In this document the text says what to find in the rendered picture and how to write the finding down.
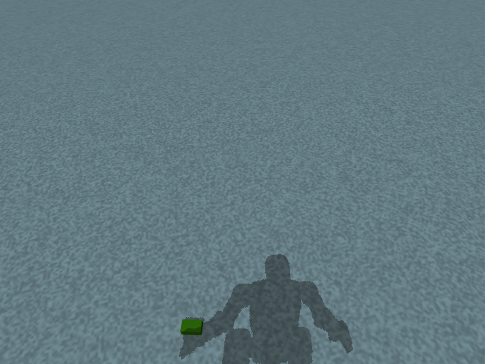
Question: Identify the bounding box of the small box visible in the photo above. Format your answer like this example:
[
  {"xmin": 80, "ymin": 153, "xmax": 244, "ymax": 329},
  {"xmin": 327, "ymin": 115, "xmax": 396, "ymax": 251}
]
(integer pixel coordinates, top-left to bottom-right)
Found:
[{"xmin": 180, "ymin": 319, "xmax": 203, "ymax": 335}]

